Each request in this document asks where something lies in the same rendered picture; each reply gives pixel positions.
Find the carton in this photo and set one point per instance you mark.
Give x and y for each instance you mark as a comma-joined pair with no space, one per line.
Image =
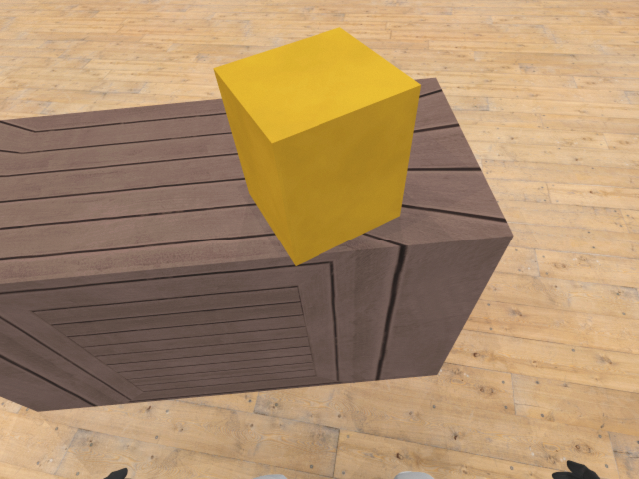
323,127

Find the pedestal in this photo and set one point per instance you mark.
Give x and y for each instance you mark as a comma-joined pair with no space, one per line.
135,265

